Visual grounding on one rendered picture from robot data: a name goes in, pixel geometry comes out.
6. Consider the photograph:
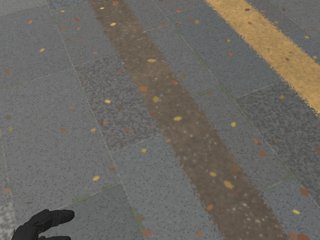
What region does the left robot hand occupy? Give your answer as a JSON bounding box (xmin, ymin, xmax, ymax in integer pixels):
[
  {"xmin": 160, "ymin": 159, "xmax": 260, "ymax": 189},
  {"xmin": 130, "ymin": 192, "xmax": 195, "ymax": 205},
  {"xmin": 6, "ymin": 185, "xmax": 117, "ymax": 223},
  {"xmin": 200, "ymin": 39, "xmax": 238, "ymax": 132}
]
[{"xmin": 11, "ymin": 209, "xmax": 75, "ymax": 240}]

